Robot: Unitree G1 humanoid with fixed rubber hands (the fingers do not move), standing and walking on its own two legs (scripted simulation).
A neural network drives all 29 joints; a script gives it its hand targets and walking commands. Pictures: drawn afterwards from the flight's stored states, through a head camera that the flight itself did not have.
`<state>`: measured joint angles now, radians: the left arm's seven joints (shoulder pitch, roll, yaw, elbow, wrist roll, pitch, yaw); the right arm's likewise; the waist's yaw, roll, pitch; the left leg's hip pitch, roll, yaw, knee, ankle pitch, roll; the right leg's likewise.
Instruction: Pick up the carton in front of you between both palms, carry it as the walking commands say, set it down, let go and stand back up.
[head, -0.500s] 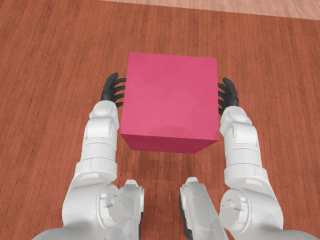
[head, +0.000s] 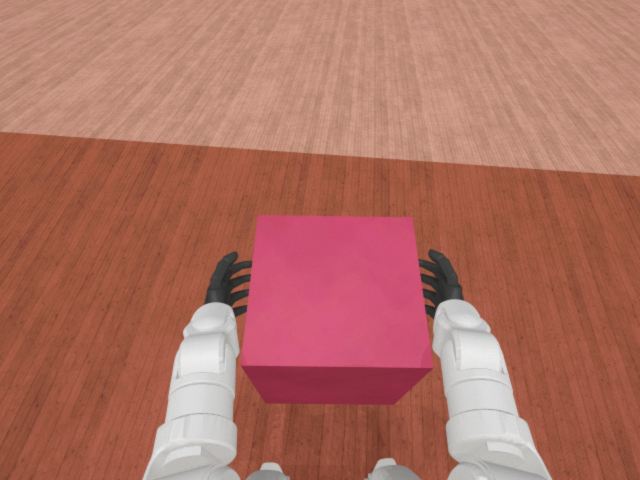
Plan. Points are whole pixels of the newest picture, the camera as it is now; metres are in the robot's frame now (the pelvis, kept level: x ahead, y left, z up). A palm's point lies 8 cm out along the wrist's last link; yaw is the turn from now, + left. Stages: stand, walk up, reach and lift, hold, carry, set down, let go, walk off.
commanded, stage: reach and lift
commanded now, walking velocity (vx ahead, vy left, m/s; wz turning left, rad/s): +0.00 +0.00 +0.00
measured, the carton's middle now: (332, 319) +0.35 -0.01 -0.08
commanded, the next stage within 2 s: hold in 1.26 s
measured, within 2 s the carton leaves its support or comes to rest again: neither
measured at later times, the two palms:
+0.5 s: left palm (198, 310) +0.30 +0.15 +0.07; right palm (466, 300) +0.31 -0.15 +0.07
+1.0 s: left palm (195, 298) +0.31 +0.15 +0.08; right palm (466, 289) +0.31 -0.15 +0.08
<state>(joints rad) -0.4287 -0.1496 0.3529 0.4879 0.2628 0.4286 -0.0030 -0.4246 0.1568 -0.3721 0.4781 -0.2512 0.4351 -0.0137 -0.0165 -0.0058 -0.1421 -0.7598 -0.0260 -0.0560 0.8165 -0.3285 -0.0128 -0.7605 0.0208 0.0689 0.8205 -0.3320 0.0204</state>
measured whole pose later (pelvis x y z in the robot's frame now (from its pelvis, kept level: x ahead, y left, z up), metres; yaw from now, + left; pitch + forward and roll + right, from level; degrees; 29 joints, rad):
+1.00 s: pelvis +0.02 +0.00 +0.05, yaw +0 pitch -5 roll +0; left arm -0.27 -0.16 0.24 0.29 0.29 0.66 -0.02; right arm -0.28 0.16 -0.25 0.30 -0.29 0.66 0.01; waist 0.00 0.00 0.03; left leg -0.10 -0.01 -0.06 0.38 -0.19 -0.01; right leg -0.10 0.01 0.07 0.38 -0.20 0.01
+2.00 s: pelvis +0.01 +0.00 +0.05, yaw +0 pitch -8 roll +0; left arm -0.28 -0.16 0.23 0.22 0.28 0.76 -0.02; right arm -0.28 0.16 -0.24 0.23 -0.28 0.76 0.01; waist 0.00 0.00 0.04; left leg -0.05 -0.01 -0.06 0.37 -0.18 -0.01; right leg -0.05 0.01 0.07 0.37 -0.18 0.01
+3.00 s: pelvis +0.39 -0.06 +0.03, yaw +2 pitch +5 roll +0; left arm -0.19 -0.14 0.11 -0.29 0.10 1.22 0.09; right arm -0.20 0.14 -0.15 -0.31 -0.09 1.25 -0.10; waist 0.00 0.02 -0.09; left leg -0.40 0.10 0.06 1.13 -0.39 0.01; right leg -0.39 -0.05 -0.26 0.52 -0.21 -0.08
